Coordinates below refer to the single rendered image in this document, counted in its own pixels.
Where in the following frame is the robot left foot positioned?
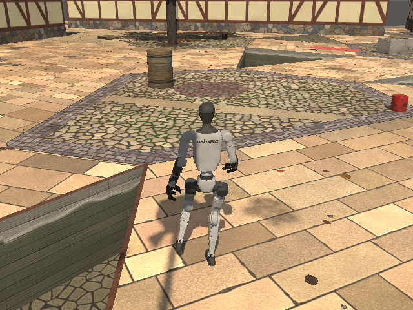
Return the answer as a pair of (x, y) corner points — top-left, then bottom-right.
(175, 240), (185, 251)

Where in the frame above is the robot left forearm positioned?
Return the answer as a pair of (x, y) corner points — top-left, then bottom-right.
(168, 157), (183, 187)

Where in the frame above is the left robot thigh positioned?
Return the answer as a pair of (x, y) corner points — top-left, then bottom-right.
(185, 178), (197, 212)

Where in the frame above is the robot left hand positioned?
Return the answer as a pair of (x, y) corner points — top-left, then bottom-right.
(166, 185), (181, 201)

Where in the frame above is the robot right hand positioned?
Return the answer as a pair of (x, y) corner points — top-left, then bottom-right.
(222, 163), (237, 173)

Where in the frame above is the robot right forearm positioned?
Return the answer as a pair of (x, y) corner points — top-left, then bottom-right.
(230, 155), (238, 169)

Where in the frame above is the robot left upper arm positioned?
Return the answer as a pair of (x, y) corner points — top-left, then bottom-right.
(177, 130), (194, 167)

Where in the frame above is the robot right upper arm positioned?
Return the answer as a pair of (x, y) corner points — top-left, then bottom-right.
(220, 130), (237, 164)

